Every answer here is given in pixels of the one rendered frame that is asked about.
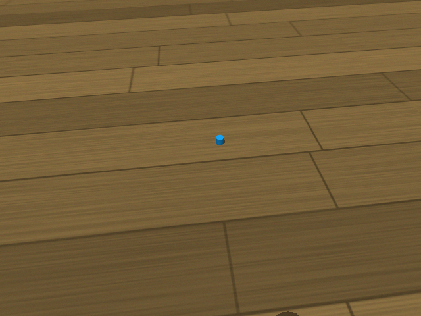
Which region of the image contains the tin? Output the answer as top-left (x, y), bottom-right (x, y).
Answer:
top-left (216, 135), bottom-right (224, 145)

